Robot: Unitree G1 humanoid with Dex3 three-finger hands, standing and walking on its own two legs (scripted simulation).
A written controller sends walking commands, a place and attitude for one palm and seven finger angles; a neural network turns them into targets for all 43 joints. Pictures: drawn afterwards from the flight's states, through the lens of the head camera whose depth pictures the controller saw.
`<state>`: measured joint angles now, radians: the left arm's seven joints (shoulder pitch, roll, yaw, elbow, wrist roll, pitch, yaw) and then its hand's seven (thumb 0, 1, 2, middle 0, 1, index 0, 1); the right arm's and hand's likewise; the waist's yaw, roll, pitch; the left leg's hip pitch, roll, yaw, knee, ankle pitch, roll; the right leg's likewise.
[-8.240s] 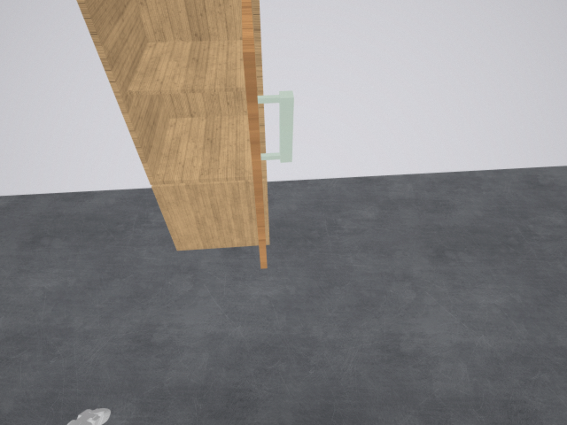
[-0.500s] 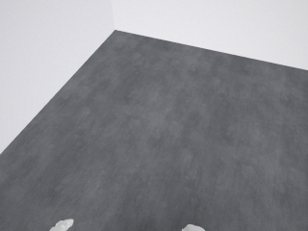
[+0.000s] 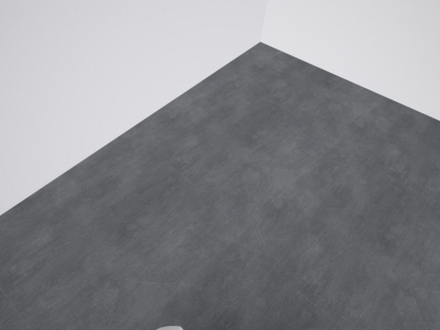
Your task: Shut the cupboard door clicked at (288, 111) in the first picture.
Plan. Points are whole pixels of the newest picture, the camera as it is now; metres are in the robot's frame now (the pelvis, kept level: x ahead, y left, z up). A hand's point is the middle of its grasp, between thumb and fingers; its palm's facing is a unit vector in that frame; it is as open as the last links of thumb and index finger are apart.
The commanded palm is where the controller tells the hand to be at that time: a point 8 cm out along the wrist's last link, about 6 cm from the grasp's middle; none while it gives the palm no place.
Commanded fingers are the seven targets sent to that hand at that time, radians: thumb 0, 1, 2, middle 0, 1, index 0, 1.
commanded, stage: turn to face it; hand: left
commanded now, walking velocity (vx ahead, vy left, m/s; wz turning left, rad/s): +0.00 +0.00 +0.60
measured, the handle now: out of the picture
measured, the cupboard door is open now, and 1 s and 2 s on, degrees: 90 90 90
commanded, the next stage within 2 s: none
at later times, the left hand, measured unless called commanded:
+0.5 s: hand out of the picture +0.08 +0.23 -0.13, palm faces +0.27 -0.93 -0.26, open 7.4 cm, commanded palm none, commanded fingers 0.00 0.90 0.90 -0.20 -0.30 -0.20 -0.30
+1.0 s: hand out of the picture -0.10 +0.18 -0.15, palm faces +0.59 -0.77 -0.26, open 7.4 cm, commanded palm none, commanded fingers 0.00 0.90 0.90 -0.20 -0.30 -0.20 -0.30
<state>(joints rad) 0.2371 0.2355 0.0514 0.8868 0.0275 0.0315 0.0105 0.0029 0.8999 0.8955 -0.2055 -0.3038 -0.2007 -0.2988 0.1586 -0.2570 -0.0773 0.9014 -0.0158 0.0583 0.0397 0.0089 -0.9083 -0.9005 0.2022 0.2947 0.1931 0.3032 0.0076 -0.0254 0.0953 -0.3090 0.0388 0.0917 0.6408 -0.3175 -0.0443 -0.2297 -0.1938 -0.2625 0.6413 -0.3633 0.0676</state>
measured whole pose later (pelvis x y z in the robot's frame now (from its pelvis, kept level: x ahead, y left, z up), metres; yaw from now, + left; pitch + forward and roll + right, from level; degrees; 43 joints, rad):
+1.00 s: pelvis -0.01 -0.01 +0.01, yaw +36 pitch +0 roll +1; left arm 0.27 0.22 0.04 0.90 0.03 0.02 0.01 0.00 0.90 0.90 -0.20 -0.30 -0.20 -0.30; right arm 0.14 -0.27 -0.08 0.92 -0.01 0.07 0.03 0.01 -0.91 -0.90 0.20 0.29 0.19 0.30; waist 0.02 -0.01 0.10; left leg -0.34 0.03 0.06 0.74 -0.41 -0.06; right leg -0.19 -0.16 -0.24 0.56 -0.34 0.04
